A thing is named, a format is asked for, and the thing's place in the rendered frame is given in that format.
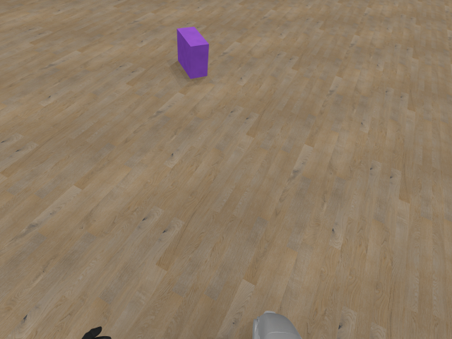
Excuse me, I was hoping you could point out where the carton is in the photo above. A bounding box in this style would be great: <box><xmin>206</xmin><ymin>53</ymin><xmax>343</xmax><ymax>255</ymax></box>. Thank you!
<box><xmin>177</xmin><ymin>27</ymin><xmax>209</xmax><ymax>79</ymax></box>

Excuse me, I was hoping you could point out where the right robot thigh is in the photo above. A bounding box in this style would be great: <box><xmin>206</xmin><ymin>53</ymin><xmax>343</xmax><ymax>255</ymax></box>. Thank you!
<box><xmin>252</xmin><ymin>313</ymin><xmax>302</xmax><ymax>339</ymax></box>

